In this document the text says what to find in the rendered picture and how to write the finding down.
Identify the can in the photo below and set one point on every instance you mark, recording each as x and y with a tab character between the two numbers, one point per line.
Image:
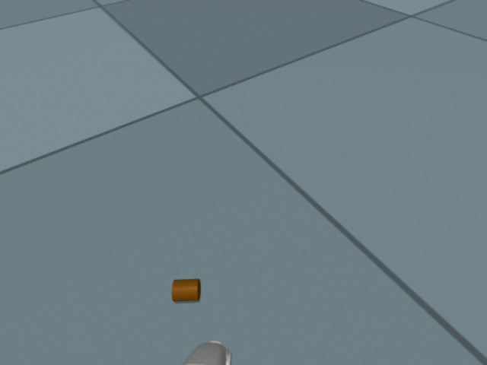
186	290

